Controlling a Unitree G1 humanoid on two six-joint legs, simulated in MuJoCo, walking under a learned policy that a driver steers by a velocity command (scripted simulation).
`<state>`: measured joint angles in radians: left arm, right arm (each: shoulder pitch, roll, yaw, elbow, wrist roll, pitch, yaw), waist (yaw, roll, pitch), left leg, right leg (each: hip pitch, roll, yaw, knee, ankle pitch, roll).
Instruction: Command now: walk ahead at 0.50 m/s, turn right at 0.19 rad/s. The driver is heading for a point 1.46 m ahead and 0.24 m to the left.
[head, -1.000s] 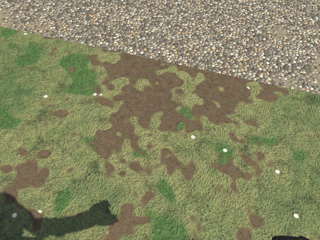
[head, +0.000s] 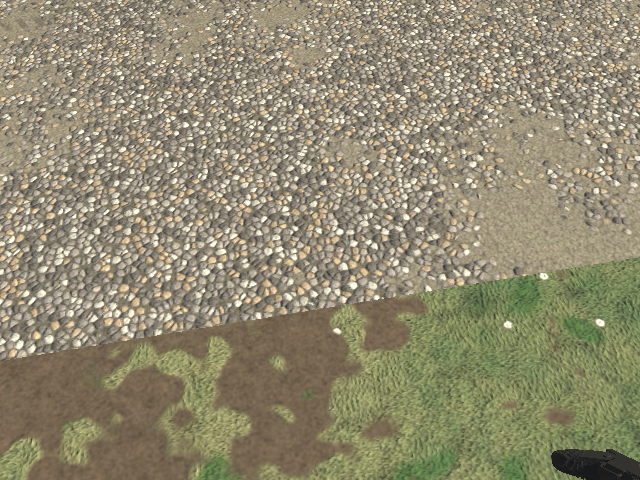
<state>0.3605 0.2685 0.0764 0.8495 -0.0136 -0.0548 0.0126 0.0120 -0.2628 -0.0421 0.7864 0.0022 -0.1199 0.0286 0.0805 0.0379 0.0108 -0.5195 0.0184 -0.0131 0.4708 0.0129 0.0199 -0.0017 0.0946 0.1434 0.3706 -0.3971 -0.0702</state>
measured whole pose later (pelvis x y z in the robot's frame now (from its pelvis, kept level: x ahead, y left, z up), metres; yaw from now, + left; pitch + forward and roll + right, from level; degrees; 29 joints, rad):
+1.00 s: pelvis +0.54 -0.02 +0.01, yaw -1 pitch +2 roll -2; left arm 0.37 0.27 0.06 0.91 -0.02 -0.07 0.00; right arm 0.05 -0.26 -0.03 0.79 0.01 -0.07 0.03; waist 0.08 0.05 0.00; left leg -0.62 0.09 -0.02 0.56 0.04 0.01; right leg 0.02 0.05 -0.04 0.22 -0.28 -0.03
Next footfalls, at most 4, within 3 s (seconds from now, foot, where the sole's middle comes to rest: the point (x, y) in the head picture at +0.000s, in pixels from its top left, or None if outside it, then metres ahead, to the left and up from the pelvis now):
0.02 left None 0.19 0.12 -0.77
0.56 right None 0.48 -0.13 -0.77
1.08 left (324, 346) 0.77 0.11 -0.77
1.62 right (428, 251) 1.07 -0.14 -0.77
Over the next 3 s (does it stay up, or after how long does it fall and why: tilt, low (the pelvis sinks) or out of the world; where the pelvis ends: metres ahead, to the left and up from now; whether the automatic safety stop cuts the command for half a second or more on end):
stays up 1.51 0.10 0.00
